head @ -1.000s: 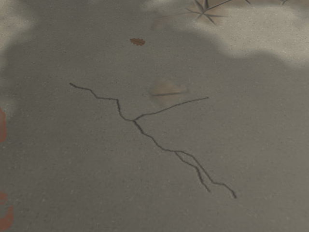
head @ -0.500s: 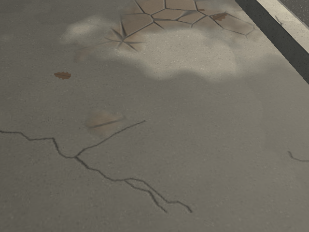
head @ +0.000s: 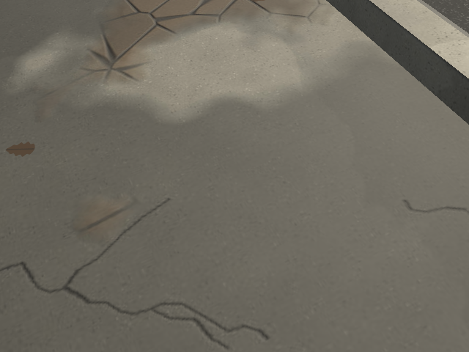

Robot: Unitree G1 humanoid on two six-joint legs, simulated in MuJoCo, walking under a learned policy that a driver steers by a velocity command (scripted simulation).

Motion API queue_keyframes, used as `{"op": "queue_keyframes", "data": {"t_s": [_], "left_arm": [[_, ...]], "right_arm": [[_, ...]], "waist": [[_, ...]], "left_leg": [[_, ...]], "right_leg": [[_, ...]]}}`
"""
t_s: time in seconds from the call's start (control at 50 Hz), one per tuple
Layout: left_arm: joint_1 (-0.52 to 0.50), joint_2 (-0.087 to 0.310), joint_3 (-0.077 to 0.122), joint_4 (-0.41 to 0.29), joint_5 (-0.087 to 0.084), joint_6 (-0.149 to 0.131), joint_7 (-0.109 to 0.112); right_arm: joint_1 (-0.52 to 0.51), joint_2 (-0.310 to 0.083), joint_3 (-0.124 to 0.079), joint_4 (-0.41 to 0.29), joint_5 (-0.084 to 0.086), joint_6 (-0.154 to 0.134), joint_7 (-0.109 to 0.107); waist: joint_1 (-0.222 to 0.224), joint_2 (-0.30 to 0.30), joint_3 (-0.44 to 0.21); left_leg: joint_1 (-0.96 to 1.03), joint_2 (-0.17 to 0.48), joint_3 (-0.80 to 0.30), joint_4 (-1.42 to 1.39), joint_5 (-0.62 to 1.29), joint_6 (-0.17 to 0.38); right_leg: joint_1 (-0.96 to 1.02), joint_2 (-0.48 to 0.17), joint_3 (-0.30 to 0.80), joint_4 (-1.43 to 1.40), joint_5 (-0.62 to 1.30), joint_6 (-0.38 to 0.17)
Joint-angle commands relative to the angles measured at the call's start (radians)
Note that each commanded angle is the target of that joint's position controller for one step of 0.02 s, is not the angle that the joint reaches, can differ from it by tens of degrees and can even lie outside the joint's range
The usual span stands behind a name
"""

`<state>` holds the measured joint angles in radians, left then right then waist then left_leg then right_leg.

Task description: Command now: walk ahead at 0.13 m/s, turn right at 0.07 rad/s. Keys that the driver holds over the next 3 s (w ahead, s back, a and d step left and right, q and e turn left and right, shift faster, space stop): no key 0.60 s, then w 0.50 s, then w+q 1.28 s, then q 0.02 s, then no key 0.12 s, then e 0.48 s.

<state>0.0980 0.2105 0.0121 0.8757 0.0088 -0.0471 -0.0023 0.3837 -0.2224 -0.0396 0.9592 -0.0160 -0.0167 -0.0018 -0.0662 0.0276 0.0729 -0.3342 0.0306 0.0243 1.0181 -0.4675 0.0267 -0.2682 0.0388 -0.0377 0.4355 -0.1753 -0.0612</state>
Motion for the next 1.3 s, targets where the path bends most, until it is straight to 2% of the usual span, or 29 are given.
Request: {"op": "queue_keyframes", "data": {"t_s": [0.02, 0.08, 0.16, 0.22, 0.26, 0.28, 0.3, 0.34, 0.4, 0.44, 0.6, 0.62, 0.66, 0.72, 0.76, 0.78, 0.82, 0.88, 0.92, 0.94, 0.96, 0.98, 1.0, 1.02, 1.04, 1.12, 1.22, 1.26, 1.3], "left_arm": [[0.066, 0.085, 0.010, 0.000, -0.002, -0.009, 0.017], [0.067, 0.100, 0.006, 0.025, -0.001, -0.019, 0.021], [0.105, 0.104, 0.000, 0.069, 0.009, -0.008, 0.025], [0.107, 0.103, -0.003, 0.091, 0.006, 0.004, 0.027], [0.103, 0.093, -0.005, 0.100, -0.002, 0.010, 0.030], [0.131, 0.084, -0.006, 0.105, 0.000, 0.011, 0.030], [0.235, 0.050, -0.007, 0.131, -0.008, 0.017, 0.026], [0.205, 0.075, -0.002, 0.164, 0.000, 0.030, 0.035], [0.190, 0.069, -0.001, 0.177, -0.002, 0.031, 0.034], [0.197, 0.056, -0.006, 0.194, -0.003, 0.029, 0.037], [0.211, 0.041, -0.012, 0.246, -0.002, 0.036, 0.046], [0.222, 0.040, -0.013, 0.253, 0.000, 0.037, 0.046], [0.236, 0.059, -0.002, 0.256, 0.003, 0.043, 0.043], [0.223, 0.046, 0.003, 0.229, 0.009, 0.041, 0.032], [0.186, 0.013, -0.003, 0.200, 0.016, 0.021, 0.023], [0.166, 0.003, -0.004, 0.183, 0.024, 0.008, 0.016], [0.130, 0.028, 0.005, 0.150, 0.026, -0.011, 0.005], [0.174, 0.019, 0.012, 0.148, 0.009, -0.031, -0.007], [0.342, 0.006, 0.019, 0.208, 0.001, -0.037, -0.004], [0.450, 0.055, 0.036, 0.236, 0.010, -0.040, 0.004], [0.577, 0.163, 0.066, 0.257, 0.014, -0.041, 0.014], [0.575, 0.159, 0.067, 0.268, 0.013, -0.028, 0.017], [0.485, 0.113, 0.055, 0.236, 0.019, -0.027, 0.016], [0.426, 0.090, 0.048, 0.214, 0.019, -0.033, 0.014], [0.393, 0.077, 0.042, 0.203, 0.017, -0.040, 0.015], [0.429, 0.049, 0.023, 0.222, 0.007, -0.060, 0.022], [0.425, 0.050, 0.011, 0.224, 0.010, -0.069, 0.027], [0.436, 0.067, 0.011, 0.229, 0.008, -0.074, 0.031], [0.416, 0.097, 0.016, 0.225, 0.007, -0.077, 0.038]], "right_arm": [[0.094, -0.062, -0.015, -0.006, -0.012, 0.015, 0.003], [0.076, -0.043, -0.011, 0.009, -0.007, 0.030, -0.003], [-0.029, -0.040, -0.003, 0.005, -0.009, 0.048, -0.020], [-0.058, -0.037, 0.003, 0.019, -0.006, 0.047, -0.028], [-0.050, -0.047, 0.009, 0.037, -0.012, 0.031, -0.032], [-0.038, -0.082, 0.006, 0.042, -0.019, 0.018, -0.036], [-0.087, -0.128, 0.000, 0.050, -0.003, 0.013, -0.034], [-0.118, -0.053, 0.014, 0.054, 0.006, 0.010, -0.020], [-0.107, -0.054, 0.017, 0.081, 0.008, 0.009, -0.033], [-0.109, -0.055, 0.018, 0.090, 0.008, 0.008, -0.035], [-0.113, -0.048, 0.024, 0.128, 0.007, 0.009, -0.038], [-0.102, -0.048, 0.024, 0.135, 0.006, 0.010, -0.037], [-0.088, -0.073, 0.011, 0.138, 0.001, 0.019, -0.034], [-0.059, -0.072, 0.003, 0.127, -0.002, 0.020, -0.022], [0.026, -0.086, -0.006, 0.145, -0.002, 0.007, -0.019], [0.071, -0.113, -0.017, 0.159, -0.005, 0.002, -0.018], [0.081, -0.130, -0.027, 0.159, -0.010, -0.008, -0.014], [0.005, -0.111, -0.028, 0.132, -0.001, -0.021, -0.011], [-0.088, -0.099, -0.028, 0.100, 0.010, -0.026, -0.009], [-0.137, -0.066, -0.018, 0.070, 0.009, -0.035, -0.007], [-0.172, -0.005, -0.002, 0.023, 0.011, -0.047, 0.003], [-0.201, -0.077, -0.019, 0.007, -0.020, -0.046, 0.005], [-0.200, -0.073, -0.022, 0.014, -0.026, -0.049, 0.012], [-0.175, -0.043, -0.016, 0.028, -0.016, -0.054, 0.020], [-0.171, -0.040, -0.018, 0.032, -0.013, -0.056, 0.027], [-0.212, -0.025, -0.019, 0.014, -0.017, -0.031, 0.038], [-0.417, 0.015, 0.009, -0.078, -0.002, -0.023, 0.044], [-0.426, -0.004, 0.007, -0.093, -0.003, -0.022, 0.041], [-0.337, -0.040, -0.007, -0.076, -0.006, -0.028, 0.032]], "waist": [[0.014, -0.129, -0.113], [-0.002, -0.130, -0.126], [0.036, -0.148, -0.095], [0.035, -0.120, -0.066], [0.015, -0.054, -0.050], [0.036, -0.012, -0.053], [0.118, 0.093, -0.032], [0.073, 0.055, 0.001], [0.066, 0.049, -0.028], [0.066, 0.012, -0.039], [0.066, -0.023, -0.032], [0.066, -0.024, -0.051], [0.066, -0.027, -0.027], [0.054, -0.006, 0.115], [0.023, 0.062, 0.115], [0.013, 0.114, 0.093], [0.014, 0.115, 0.087], [0.073, 0.084, 0.075], [0.161, 0.046, 0.046], [0.208, -0.062, 0.019], [0.247, -0.310, -0.020], [0.219, -0.241, 0.041], [0.165, -0.106, 0.082], [0.129, -0.075, 0.079], [0.103, -0.064, 0.075], [0.076, -0.103, 0.045], [0.093, -0.125, 0.093], [0.085, -0.129, 0.079], [0.033, -0.132, 0.012]], "left_leg": [[-0.042, 0.025, -0.027, -0.014, 0.094, -0.018], [0.021, 0.014, -0.018, -0.131, 0.144, -0.039], [0.073, 0.005, -0.008, -0.300, 0.175, -0.033], [0.136, 0.001, -0.007, -0.426, 0.196, -0.017], [0.257, 0.037, -0.050, -0.616, 0.381, -0.005], [0.301, 0.112, -0.125, -0.648, 0.486, 0.003], [0.244, 0.144, -0.166, -0.620, 0.545, 0.040], [0.141, 0.100, -0.134, -0.642, 0.440, 0.027], [0.181, 0.078, -0.115, -0.656, 0.462, 0.015], [0.206, 0.081, -0.115, -0.653, 0.483, 0.021], [0.206, 0.077, -0.111, -0.664, 0.489, 0.027], [0.212, 0.064, -0.105, -0.667, 0.396, 0.032], [0.168, 0.023, -0.095, -0.640, 0.047, 0.063], [0.071, 0.063, -0.205, -0.678, -0.256, 0.119], [0.165, 0.150, -0.362, -0.756, -0.281, 0.175], [0.226, 0.219, -0.465, -0.816, -0.280, 0.214], [0.223, 0.279, -0.534, -0.852, -0.218, 0.254], [0.145, 0.232, -0.401, -0.831, -0.077, 0.206], [-0.058, 0.128, -0.235, -0.712, 0.039, 0.144], [-0.208, 0.052, -0.129, -0.538, 0.077, 0.103], [-0.380, -0.085, 0.046, -0.206, 0.024, 0.049], [-0.478, -0.060, 0.020, -0.021, -0.068, 0.057], [-0.493, -0.006, -0.030, 0.054, 0.001, 0.069], [-0.471, 0.017, -0.040, 0.066, 0.078, 0.068], [-0.448, 0.034, -0.037, 0.053, 0.135, 0.060], [-0.420, 0.019, 0.025, 0.005, 0.238, 0.020], [-0.261, -0.031, 0.097, -0.310, 0.385, 0.041], [-0.169, -0.056, 0.132, -0.374, 0.397, 0.077], [-0.058, -0.103, 0.152, -0.384, 0.367, 0.123]], "right_leg": [[0.139, -0.242, 0.127, -0.128, 0.790, -0.126], [0.086, -0.227, 0.092, -0.143, 0.726, -0.135], [0.033, -0.222, 0.118, -0.156, 0.465, -0.129], [-0.001, -0.230, 0.170, -0.149, 0.252, -0.121], [-0.050, -0.198, 0.183, -0.121, 0.112, -0.062], [-0.066, -0.160, 0.169, -0.093, 0.044, -0.031], [-0.034, -0.084, 0.122, -0.131, -0.036, -0.016], [0.080, -0.087, 0.118, -0.129, 0.007, -0.004], [0.113, -0.105, 0.123, -0.119, 0.085, -0.002], [0.117, -0.107, 0.119, -0.125, 0.093, 0.004], [0.137, -0.114, 0.113, -0.125, 0.104, 0.014], [0.143, -0.105, 0.107, -0.125, 0.026, 0.009], [0.098, -0.068, 0.091, -0.079, -0.256, -0.024], [-0.070, -0.063, 0.128, -0.026, -0.494, -0.063], [-0.170, -0.031, 0.077, 0.097, -0.384, -0.056], [-0.205, -0.012, 0.015, 0.183, -0.290, -0.046], [-0.223, -0.033, 0.009, 0.250, -0.273, -0.051], [-0.096, -0.045, 0.002, 0.166, -0.229, -0.053], [0.233, 0.002, -0.028, 0.004, -0.121, -0.050], [0.408, -0.088, 0.122, -0.091, -0.199, -0.068], [0.526, -0.326, 0.521, -0.280, -0.425, -0.148], [0.479, -0.416, 0.628, -0.290, -0.371, -0.199], [0.425, -0.384, 0.542, -0.263, -0.291, -0.188], [0.389, -0.344, 0.460, -0.268, -0.184, -0.166], [0.366, -0.313, 0.391, -0.283, -0.107, -0.148], [0.357, -0.243, 0.187, -0.271, 0.314, -0.118], [0.219, -0.203, 0.011, -0.305, 0.466, -0.085], [0.238, -0.230, -0.022, -0.274, 0.640, -0.076], [0.298, -0.247, -0.064, -0.121, 0.939, -0.055]]}}
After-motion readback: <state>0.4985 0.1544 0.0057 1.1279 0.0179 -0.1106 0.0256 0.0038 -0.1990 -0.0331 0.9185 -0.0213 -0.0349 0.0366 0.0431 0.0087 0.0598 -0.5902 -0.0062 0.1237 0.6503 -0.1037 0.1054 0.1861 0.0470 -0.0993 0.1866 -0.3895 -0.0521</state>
